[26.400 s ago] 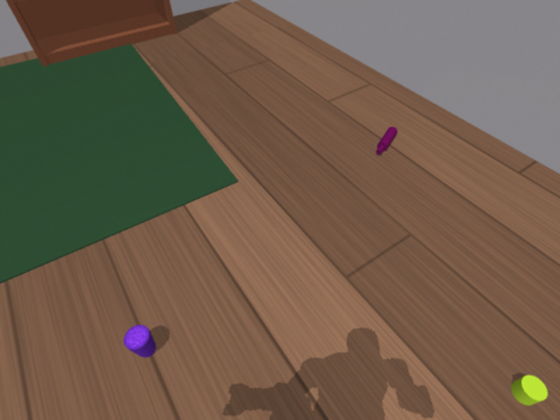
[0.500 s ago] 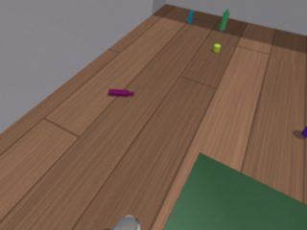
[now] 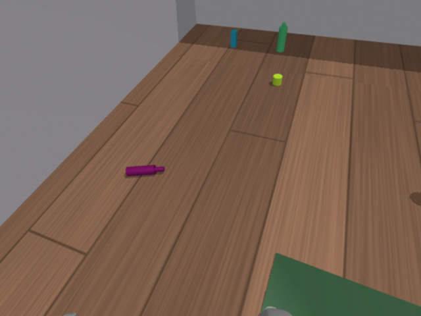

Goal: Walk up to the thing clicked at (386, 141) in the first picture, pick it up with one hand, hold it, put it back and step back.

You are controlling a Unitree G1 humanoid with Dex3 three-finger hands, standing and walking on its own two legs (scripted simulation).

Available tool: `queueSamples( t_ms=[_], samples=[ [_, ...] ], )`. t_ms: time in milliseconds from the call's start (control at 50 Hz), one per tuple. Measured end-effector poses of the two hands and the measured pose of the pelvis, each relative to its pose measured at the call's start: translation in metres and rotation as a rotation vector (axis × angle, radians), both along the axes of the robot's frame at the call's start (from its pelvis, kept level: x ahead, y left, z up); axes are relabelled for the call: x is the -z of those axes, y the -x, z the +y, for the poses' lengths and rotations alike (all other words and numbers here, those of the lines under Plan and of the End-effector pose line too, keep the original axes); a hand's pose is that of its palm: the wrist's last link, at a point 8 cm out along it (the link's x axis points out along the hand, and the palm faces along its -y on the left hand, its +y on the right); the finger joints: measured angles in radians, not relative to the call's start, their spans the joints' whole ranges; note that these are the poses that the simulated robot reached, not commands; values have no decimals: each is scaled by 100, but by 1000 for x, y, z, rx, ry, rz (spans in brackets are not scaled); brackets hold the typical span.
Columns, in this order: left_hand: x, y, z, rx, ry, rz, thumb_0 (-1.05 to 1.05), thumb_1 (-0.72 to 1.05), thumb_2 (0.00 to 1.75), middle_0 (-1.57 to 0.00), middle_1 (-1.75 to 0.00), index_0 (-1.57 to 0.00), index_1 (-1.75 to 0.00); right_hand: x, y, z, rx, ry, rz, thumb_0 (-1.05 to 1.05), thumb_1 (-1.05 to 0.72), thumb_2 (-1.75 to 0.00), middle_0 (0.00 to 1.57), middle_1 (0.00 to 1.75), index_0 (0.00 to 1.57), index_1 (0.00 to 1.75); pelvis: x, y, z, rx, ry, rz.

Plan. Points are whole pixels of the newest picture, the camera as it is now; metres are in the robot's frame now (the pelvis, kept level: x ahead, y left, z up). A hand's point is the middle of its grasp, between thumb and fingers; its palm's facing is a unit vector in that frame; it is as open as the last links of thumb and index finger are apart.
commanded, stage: walk up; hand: left
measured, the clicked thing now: (145, 170) +1.03 +0.45 -0.73
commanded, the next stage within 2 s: none
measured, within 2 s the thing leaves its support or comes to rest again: neither
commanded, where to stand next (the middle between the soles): +0.64 +0.05 m, yaw +0 degrees
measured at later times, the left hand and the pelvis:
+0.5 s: hand (82, 275) +0.25 +0.33 -0.15, palm faces -0.06 -0.94 -0.34, open 7.4 cm; pelvis +0.20 +0.05 +0.01, yaw +0 degrees
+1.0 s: hand (115, 185) +0.48 +0.29 -0.11, palm faces -0.06 -0.93 -0.37, open 7.4 cm; pelvis +0.38 +0.03 +0.01, yaw -1 degrees
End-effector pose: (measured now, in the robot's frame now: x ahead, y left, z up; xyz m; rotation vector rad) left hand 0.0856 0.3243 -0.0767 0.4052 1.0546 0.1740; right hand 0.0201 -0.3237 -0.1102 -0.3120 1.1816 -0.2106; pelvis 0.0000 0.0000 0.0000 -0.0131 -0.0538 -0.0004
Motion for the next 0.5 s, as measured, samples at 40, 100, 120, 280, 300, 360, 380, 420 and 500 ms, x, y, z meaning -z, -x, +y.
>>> queueSamples(
  t_ms=[40, 100, 120, 280, 300, 360, 380, 420, 500],
  samples=[
    [-4, -17, -6, -11, 2, -36, 1, 91, 90, -20, -30, -20, -30, 2, -20, 0, -12, -9, 20, 1, -90, -90, 20, 30, 21, 30, -2, -15, -4, -1, -10, -2],
    [-14, -30, -13, -33, 8, -42, 0, 91, 90, -20, -30, -20, -30, -4, -58, 2, -35, -22, 6, 1, -90, -90, 20, 30, 20, 30, -12, -37, -4, -3, -17, -3],
    [-16, -33, -13, -37, 10, -32, 0, 90, 90, -20, -30, -20, -30, -7, -71, 4, -42, -26, -8, 1, -90, -90, 20, 30, 20, 30, -15, -44, -3, -2, -16, -1],
    [-6, -60, 9, -63, 28, 58, 1, 90, 90, -21, -30, -21, -30, -30, -159, 17, -95, 0, -47, 1, -90, -90, 20, 30, 21, 30, -20, -108, 12, -6, 13, 21],
    [-2, -65, 15, -69, 32, 66, 1, 90, 90, -21, -30, -21, -30, -32, -169, 19, -99, 12, -47, 1, -90, -90, 20, 30, 21, 30, -18, -118, 16, -9, 18, 22],
    [17, -85, 35, -78, 41, 92, 1, 90, 90, -21, -30, -21, -30, -35, -199, 27, -104, 57, -63, 1, -90, -90, 20, 30, 21, 30, -8, -149, 32, -11, 30, 24],
    [24, -94, 41, -74, 40, 104, 1, 90, 90, -21, -30, -21, -30, -35, -207, 29, -98, 76, -77, 1, -90, -90, 20, 30, 21, 30, -3, -158, 38, -8, 21, 23],
    [34, -114, 48, -73, 42, 132, 1, 90, 90, -21, -30, -20, -30, -36, -219, 35, -72, 96, -100, 1, -90, -90, 20, 30, 21, 30, 1, -174, 45, -2, 10, 16],
    [35, -162, 50, -42, 64, 136, 1, 91, 90, -20, -30, -20, -30, -47, -230, 48, -27, 95, -79, 1, -90, -90, 20, 30, 21, 30, -8, -204, 50, 7, -3, 10]
  ],
)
